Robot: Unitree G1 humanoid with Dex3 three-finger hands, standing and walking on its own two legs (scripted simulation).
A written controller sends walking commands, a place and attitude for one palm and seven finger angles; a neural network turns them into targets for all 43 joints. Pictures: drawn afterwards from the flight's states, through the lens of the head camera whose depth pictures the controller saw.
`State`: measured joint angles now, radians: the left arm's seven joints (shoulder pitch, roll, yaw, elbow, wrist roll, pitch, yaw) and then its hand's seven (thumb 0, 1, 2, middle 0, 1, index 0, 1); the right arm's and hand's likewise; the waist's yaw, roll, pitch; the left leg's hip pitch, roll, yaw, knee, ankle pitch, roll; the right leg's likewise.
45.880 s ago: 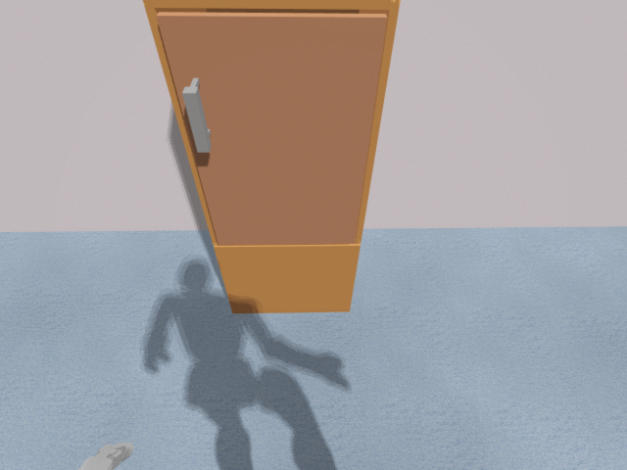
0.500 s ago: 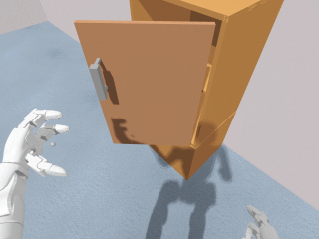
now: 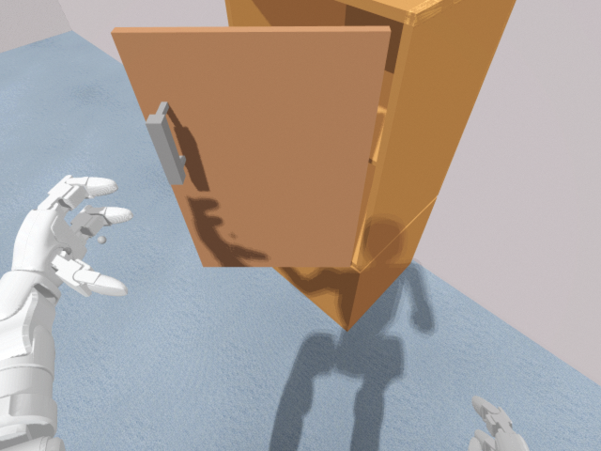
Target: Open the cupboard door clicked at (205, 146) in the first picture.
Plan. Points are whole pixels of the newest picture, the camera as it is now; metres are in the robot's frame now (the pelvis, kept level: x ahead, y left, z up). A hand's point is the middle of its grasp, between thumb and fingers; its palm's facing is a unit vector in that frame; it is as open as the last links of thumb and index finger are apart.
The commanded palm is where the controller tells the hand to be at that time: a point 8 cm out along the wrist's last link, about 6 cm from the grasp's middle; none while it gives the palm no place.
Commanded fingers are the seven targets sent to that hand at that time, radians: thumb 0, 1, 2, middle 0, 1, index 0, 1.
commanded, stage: move the hooked fingers beside the handle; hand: left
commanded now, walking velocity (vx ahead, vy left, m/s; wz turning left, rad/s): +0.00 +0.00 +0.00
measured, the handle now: (170, 143) +0.56 +0.25 +0.09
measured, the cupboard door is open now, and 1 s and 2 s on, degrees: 44 44 43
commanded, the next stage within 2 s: none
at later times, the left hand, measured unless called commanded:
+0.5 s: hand (121, 198) +0.42 +0.28 +0.11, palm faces +0.03 -1.00 +0.01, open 13.9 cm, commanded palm +0.39 +0.33 +0.10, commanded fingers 0.00 -0.50 0.30 -0.30 -1.20 -0.30 -1.20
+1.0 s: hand (136, 166) +0.49 +0.28 +0.11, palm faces +0.04 -1.00 +0.00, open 13.9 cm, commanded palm +0.46 +0.34 +0.10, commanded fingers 0.00 -0.50 0.30 -0.30 -1.20 -0.30 -1.20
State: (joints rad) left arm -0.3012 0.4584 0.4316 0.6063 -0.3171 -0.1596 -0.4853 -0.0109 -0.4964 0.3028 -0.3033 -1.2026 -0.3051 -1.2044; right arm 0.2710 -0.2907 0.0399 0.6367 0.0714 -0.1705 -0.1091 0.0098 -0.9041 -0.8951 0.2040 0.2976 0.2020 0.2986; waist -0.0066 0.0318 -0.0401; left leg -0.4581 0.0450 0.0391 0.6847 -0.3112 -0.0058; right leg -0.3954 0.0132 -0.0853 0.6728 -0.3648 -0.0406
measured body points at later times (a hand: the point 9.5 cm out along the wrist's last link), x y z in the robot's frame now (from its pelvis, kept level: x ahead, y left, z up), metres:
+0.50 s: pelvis +0.00 +0.03 +0.00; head +0.06 +0.04 +0.44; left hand +0.41 +0.33 +0.11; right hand +0.08 -0.24 -0.11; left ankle +0.02 +0.13 -0.72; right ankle -0.01 -0.09 -0.72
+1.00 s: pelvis +0.00 +0.03 -0.01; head +0.10 +0.04 +0.42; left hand +0.48 +0.33 +0.11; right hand +0.01 -0.25 -0.12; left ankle +0.02 +0.13 -0.72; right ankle -0.01 -0.09 -0.72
